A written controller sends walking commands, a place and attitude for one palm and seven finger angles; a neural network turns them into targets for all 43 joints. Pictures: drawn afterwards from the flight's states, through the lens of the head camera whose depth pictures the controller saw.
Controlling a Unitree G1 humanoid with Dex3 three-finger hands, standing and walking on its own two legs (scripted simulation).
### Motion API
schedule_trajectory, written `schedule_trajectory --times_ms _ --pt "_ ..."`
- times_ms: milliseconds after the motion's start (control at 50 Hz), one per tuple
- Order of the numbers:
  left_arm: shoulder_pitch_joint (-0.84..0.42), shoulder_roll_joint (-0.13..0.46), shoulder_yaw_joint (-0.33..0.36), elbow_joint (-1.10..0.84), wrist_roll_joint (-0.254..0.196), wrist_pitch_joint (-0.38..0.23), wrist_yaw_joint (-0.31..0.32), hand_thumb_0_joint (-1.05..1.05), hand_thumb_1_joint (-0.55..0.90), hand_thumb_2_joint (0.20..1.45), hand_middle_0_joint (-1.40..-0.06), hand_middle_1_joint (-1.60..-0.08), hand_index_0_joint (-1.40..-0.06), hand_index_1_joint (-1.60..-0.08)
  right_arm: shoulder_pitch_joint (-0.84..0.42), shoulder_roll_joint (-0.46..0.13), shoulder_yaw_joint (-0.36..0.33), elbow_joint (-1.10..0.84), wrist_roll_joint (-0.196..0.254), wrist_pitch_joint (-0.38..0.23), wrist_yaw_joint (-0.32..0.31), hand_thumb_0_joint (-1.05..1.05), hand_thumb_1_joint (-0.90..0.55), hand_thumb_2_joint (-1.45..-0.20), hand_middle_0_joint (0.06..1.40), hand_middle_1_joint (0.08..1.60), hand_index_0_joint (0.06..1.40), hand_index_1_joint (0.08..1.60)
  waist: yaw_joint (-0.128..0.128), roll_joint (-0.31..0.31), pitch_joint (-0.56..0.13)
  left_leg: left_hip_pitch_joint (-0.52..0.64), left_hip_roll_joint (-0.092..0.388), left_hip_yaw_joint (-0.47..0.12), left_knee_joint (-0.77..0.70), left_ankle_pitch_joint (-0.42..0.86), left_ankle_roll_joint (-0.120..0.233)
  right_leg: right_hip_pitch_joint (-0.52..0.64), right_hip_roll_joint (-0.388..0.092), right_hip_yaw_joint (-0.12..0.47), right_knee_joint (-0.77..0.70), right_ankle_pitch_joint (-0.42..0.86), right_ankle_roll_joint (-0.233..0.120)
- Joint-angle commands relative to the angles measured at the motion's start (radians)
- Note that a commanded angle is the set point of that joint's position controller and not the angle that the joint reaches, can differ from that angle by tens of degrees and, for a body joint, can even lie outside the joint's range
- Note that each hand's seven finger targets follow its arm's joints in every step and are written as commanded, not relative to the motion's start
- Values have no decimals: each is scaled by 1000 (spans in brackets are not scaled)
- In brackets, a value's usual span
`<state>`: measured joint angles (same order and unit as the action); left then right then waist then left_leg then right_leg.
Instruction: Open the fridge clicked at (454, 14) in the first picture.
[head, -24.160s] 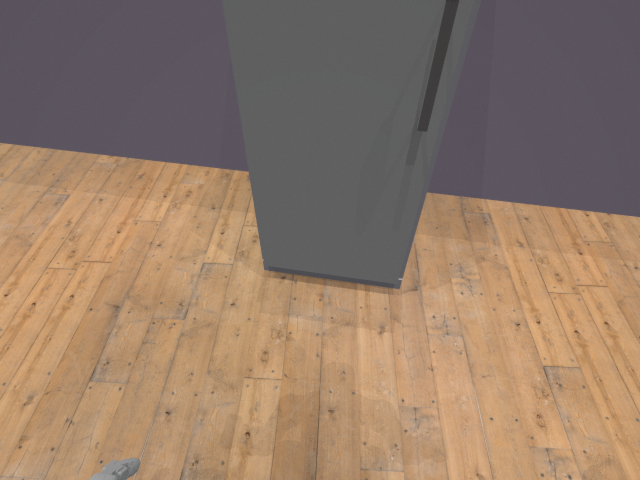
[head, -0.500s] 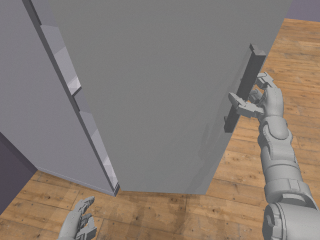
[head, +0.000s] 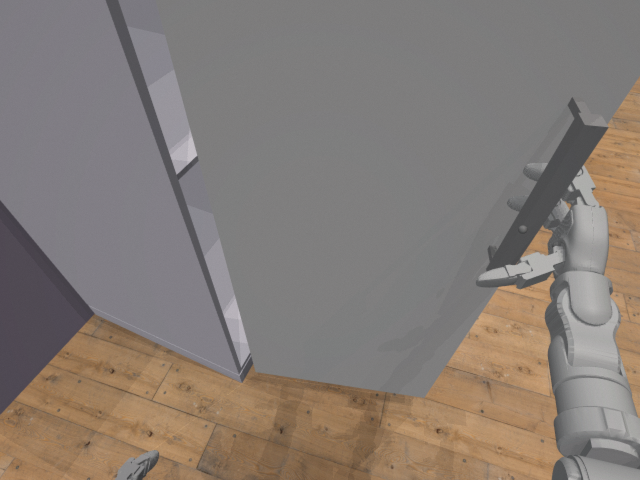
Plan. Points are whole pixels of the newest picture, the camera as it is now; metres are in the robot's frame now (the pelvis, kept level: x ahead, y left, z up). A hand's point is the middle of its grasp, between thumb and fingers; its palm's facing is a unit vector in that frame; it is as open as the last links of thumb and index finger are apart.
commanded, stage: slip the hand off the handle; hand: right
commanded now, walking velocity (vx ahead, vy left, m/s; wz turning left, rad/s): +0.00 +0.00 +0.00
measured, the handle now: (530, 203) +0.45 -0.21 +0.14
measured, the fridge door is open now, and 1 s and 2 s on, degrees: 75 73 73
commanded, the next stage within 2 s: draw the hand back to the body in 1.60 s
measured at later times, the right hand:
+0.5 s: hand (592, 243) +0.40 -0.28 +0.13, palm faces +0.17 +0.98 -0.11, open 14.7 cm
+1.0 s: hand (604, 295) +0.33 -0.27 +0.12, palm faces +0.23 +0.96 -0.13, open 14.7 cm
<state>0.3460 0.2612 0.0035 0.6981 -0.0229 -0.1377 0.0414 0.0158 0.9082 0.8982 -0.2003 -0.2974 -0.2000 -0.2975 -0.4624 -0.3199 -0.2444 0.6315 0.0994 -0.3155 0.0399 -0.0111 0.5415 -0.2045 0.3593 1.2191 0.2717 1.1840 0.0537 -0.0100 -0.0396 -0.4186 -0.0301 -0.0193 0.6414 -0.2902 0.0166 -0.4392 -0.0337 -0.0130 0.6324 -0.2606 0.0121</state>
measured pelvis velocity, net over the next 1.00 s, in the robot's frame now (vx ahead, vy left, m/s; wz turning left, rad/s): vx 0.01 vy -0.02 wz -0.04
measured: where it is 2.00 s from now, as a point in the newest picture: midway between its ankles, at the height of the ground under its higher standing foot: outside the picture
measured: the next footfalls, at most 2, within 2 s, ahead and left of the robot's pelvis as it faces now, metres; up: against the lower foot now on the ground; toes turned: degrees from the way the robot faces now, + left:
none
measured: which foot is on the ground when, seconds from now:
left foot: down 0.00-1.00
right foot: down 0.00-1.00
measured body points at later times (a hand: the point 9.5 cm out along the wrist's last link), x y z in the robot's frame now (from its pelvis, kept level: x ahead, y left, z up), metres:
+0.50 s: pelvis +0.03 -0.03 +0.00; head +0.05 -0.04 +0.44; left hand +0.18 +0.22 -0.10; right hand +0.38 -0.33 +0.14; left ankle +0.02 +0.11 -0.72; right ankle +0.04 -0.13 -0.72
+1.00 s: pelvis +0.01 -0.02 -0.01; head +0.02 -0.02 +0.44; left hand +0.17 +0.22 -0.09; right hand +0.31 -0.32 +0.13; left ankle +0.02 +0.11 -0.72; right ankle +0.04 -0.13 -0.72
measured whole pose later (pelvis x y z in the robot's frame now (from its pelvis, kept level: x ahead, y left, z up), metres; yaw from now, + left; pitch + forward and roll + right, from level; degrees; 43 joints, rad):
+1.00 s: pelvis +0.01 -0.02 -0.01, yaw -2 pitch +4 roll +1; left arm 0.27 0.25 -0.04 0.62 -0.02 -0.16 0.06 0.01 0.91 0.90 -0.20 -0.30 -0.20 -0.30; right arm -0.15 -0.34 -0.31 0.28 0.16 -0.20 0.15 -0.01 0.55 -0.20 0.26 1.15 0.25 1.15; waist -0.01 -0.02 -0.07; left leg -0.42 -0.01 0.01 0.70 -0.35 -0.01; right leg -0.47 -0.01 0.02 0.73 -0.33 -0.01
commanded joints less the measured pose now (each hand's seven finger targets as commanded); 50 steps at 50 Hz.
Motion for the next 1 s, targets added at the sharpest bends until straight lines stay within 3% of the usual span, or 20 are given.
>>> schedule_trajectory --times_ms 0,20,80,180,220,320,340,360,460,520,560,600,640,660,740,800,820,900,940,980 --pt "-57 146 42 -133 4 -43 16 0 900 900 -200 -300 -200 -300 -403 -258 -88 -176 -2 -37 -33 0 550 -200 250 1150 250 1150 -22 91 -217 62 22 -9 -128 107 -16 47 47 -27 -50 32 -52" --pt "-58 149 42 -133 4 -39 18 0 900 900 -200 -300 -200 -300 -390 -294 -112 -173 -13 -30 -33 0 550 -200 250 1150 250 1150 -22 89 -197 63 21 -11 -126 111 -13 42 46 -28 -45 36 -57" --pt "-63 140 44 -150 6 -30 19 0 900 900 -200 -300 -200 -300 -366 -287 -118 -228 -15 -20 -11 0 550 -200 250 1150 250 1150 -45 31 -306 97 19 2 -95 182 -5 96 49 -28 -42 98 -52" --pt "-61 134 42 -163 4 -17 22 0 900 900 -200 -300 -200 -300 -314 -288 -144 -272 13 5 29 0 550 -200 250 1150 250 1150 -61 0 -365 136 14 16 -59 334 2 137 45 -21 -22 232 -45" --pt "-58 136 41 -169 4 -13 22 0 900 900 -200 -300 -200 -300 -297 -283 -135 -284 16 5 48 0 550 -200 250 1150 250 1150 -48 17 -335 117 8 25 -53 348 3 136 40 -14 -9 259 -48" --pt "-58 134 44 -179 2 -23 19 0 900 900 -200 -300 -200 -300 -350 -211 -41 -387 22 -17 106 0 550 -200 250 1150 250 1150 -17 -104 -341 24 -4 37 -33 323 11 230 29 14 22 350 -39" --pt "-51 140 49 -169 1 -24 20 0 900 900 -200 -300 -200 -300 -343 -245 -72 -391 27 -18 112 0 550 -200 250 1150 250 1150 -21 -100 -358 14 -6 41 -29 318 12 249 23 28 26 374 -32" --pt "-50 137 48 -174 1 -26 18 0 900 900 -200 -300 -200 -300 -305 -207 -43 -391 36 -11 126 0 550 -200 250 1150 250 1150 -26 -117 -361 5 -7 44 -28 309 12 264 22 32 28 389 -27" --pt "-52 148 41 -163 -6 -20 31 0 900 900 -200 -300 -200 -300 -277 -292 -134 -312 66 41 150 0 550 -200 250 1150 250 1150 -39 -28 -295 18 -6 54 -34 261 14 173 27 45 7 289 -21" --pt "-57 152 38 -176 -5 -15 38 0 900 900 -200 -300 -200 -300 -275 -359 -195 -327 64 45 146 0 550 -200 250 1150 250 1150 -51 -42 -303 32 -7 53 -31 248 17 152 31 43 5 272 -24" --pt "-57 139 34 -181 0 -19 32 0 900 900 -200 -300 -200 -300 -312 -322 -151 -377 50 27 147 0 550 -200 250 1150 250 1150 -49 -126 -344 7 -7 55 -18 240 20 206 28 52 11 315 -10" --pt "-55 135 38 -201 4 -34 19 0 900 900 -200 -300 -200 -300 -212 -254 -108 -445 58 10 153 0 550 -200 250 1150 250 1150 -65 -177 -394 -17 -13 65 -6 226 21 277 18 72 21 397 11" --pt "-50 142 43 -209 5 -41 12 0 900 900 -200 -300 -200 -300 -132 -241 -106 -479 73 2 160 0 550 -200 250 1150 250 1150 -67 -132 -410 -14 -18 71 -1 245 17 290 9 80 31 457 17" --pt "-55 137 42 -212 4 -42 9 0 900 900 -200 -300 -200 -300 -93 -205 -77 -485 81 10 165 0 550 -200 250 1150 250 1150 -68 -113 -390 -10 -18 74 -1 236 15 272 8 78 27 438 17" --pt "-92 143 35 -222 -7 -45 16 0 900 900 -200 -300 -200 -300 -24 -220 -120 -476 106 60 154 0 550 -200 250 1150 250 1150 -75 -8 -265 11 -15 75 -26 172 14 145 21 63 -17 217 -7" --pt "-124 139 25 -229 -11 -44 24 0 900 900 -200 -300 -200 -300 -23 -246 -143 -503 93 89 123 0 550 -200 250 1150 250 1150 -79 -19 -196 2 -9 67 -47 77 14 90 29 55 -43 67 -20" --pt "-130 141 24 -230 -9 -43 29 0 900 900 -200 -300 -200 -300 -32 -281 -170 -531 86 83 107 0 550 -200 250 1150 250 1150 -81 -14 -188 10 -8 63 -52 64 14 80 30 52 -43 52 -26" --pt "-153 124 12 -231 0 -64 35 0 900 900 -200 -300 -200 -300 -76 -255 -130 -623 65 37 87 0 550 -200 250 1150 250 1150 -69 -88 -219 -7 -8 54 -49 18 16 117 33 54 -41 10 -29" --pt "-156 128 11 -224 4 -74 40 0 900 900 -200 -300 -200 -300 -64 -273 -145 -639 72 10 93 0 550 -200 250 1150 250 1150 -69 -75 -245 3 -8 47 -51 17 15 121 34 51 -31 8 -33" --pt "-162 125 8 -218 2 -85 45 0 900 900 -200 -300 -200 -300 -54 -241 -112 -631 85 0 114 0 550 -200 250 1150 250 1150 -61 -80 -242 0 -8 46 -54 10 14 126 36 47 -29 -6 -33"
